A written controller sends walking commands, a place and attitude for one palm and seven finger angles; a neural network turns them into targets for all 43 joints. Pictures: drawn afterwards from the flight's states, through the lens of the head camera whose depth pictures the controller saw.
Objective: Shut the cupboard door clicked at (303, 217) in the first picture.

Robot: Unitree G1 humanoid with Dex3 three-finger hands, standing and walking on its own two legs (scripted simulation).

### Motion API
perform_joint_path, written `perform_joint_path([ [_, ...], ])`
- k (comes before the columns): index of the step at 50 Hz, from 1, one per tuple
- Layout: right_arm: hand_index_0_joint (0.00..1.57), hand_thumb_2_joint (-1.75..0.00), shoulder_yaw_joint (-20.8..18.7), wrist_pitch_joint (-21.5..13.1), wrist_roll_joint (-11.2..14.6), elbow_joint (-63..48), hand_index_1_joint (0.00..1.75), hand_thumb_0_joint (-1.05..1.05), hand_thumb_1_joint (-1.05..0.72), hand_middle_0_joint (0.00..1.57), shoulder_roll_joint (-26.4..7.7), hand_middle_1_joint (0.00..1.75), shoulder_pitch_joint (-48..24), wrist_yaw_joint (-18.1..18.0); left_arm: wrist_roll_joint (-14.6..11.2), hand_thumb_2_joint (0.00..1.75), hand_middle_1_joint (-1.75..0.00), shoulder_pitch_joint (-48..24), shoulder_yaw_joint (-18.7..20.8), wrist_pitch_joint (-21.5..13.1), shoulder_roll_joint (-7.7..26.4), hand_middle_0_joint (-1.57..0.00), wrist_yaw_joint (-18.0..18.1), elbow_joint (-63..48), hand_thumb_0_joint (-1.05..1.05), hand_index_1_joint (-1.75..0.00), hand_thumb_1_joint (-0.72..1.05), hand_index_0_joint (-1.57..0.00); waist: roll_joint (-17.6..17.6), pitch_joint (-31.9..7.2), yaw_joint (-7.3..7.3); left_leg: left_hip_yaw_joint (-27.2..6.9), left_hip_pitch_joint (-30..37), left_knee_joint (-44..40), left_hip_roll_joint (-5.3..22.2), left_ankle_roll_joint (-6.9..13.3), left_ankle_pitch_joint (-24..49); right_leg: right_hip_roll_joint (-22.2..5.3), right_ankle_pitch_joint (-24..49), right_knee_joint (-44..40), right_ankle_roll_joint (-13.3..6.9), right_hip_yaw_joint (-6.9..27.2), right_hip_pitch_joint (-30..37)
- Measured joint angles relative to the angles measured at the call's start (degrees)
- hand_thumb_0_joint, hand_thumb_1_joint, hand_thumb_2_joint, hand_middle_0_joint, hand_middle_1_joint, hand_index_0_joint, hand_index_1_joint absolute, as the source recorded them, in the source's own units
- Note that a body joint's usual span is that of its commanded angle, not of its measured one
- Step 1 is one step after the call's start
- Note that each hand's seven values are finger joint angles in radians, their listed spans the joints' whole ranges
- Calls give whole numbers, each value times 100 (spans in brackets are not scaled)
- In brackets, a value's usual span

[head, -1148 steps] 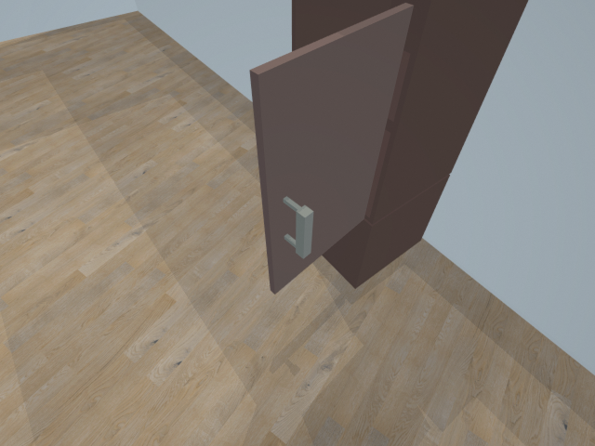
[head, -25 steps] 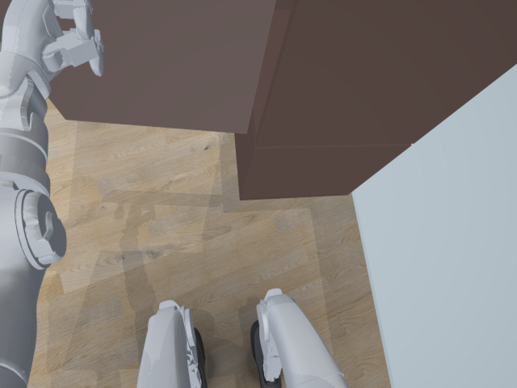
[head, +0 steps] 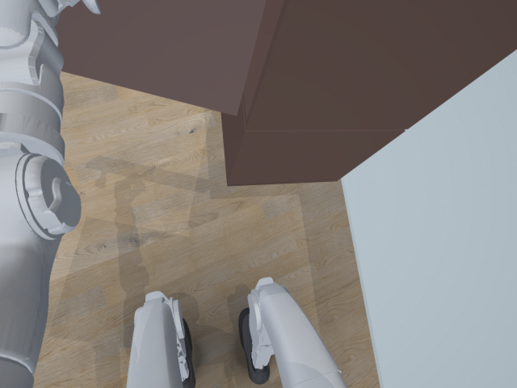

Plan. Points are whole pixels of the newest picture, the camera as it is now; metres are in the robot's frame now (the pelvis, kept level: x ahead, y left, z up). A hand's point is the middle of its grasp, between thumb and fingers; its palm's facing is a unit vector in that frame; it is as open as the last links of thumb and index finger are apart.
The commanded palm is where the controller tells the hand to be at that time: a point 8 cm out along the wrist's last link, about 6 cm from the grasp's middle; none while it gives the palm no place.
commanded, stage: pull the fist back off the door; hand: left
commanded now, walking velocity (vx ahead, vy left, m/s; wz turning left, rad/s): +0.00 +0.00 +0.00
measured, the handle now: out of the picture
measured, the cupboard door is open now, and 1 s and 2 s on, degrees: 74 73 73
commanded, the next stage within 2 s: draw the hand back to the body in 0.74 s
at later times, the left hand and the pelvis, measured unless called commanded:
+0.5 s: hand (86, 20) +0.57 +0.14 +0.09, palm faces +0.12 -0.99 -0.04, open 3.1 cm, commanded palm +0.53 +0.17 +0.09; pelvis +0.03 -0.01 +0.04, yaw +2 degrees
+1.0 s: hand (91, 40) +0.52 +0.13 +0.11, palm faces +0.12 -0.99 -0.05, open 3.1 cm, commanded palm +0.46 +0.18 +0.13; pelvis +0.02 -0.01 +0.05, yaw +3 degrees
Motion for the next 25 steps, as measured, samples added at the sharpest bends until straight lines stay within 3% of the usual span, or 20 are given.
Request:
perform_joint_path([
  [2,21,-90,-8,39,-105,-37,30,1,-90,21,78,30,73,158,251,93,-150,153,93,-149,-202,-130,702,-164,2,-150,89,-130,28,-26,-16,17,5,-50,0,-7,22,-1,18,-35,-1,17,-8],
  [4,21,-90,-22,106,-175,-55,30,1,-90,21,142,30,137,311,627,93,-150,364,78,-340,-287,-130,1156,-286,2,-150,89,-130,76,-52,-50,44,40,-102,1,-14,32,0,26,-65,-6,44,7],
  [7,21,-90,-46,258,-172,-29,30,1,-90,21,210,30,204,448,916,92,-150,665,22,-553,-320,-130,1301,-355,1,-150,90,-130,158,-31,-71,89,196,-203,13,-20,32,11,29,-140,-13,90,130],
  [13,21,-90,-15,464,-13,-14,30,1,-90,21,194,30,355,394,517,91,-150,1039,398,-548,-385,-130,824,-147,1,-150,91,-130,214,-22,-30,196,712,-539,68,-36,40,71,69,-432,-23,206,567],
  [16,21,-90,-75,472,17,-56,30,1,-90,21,142,30,454,373,389,90,-150,1380,516,-742,-486,-130,763,-277,1,-150,90,-130,207,-96,50,244,963,-718,81,-57,45,88,80,-583,-37,257,782],
  [20,21,-90,-182,521,37,-64,30,1,-90,21,60,30,472,396,355,90,-150,1813,324,-1085,-622,-130,763,-378,1,-150,90,-130,145,-152,199,266,1257,-878,55,-83,37,70,45,-698,-56,281,1056],
  [25,21,-90,-323,614,97,-51,30,1,-90,21,-40,30,282,372,113,90,-150,2257,7,-1235,-932,-130,628,-517,1,-150,90,-130,14,-156,372,223,1471,-980,-19,-104,42,7,-5,-767,-73,238,1291],
])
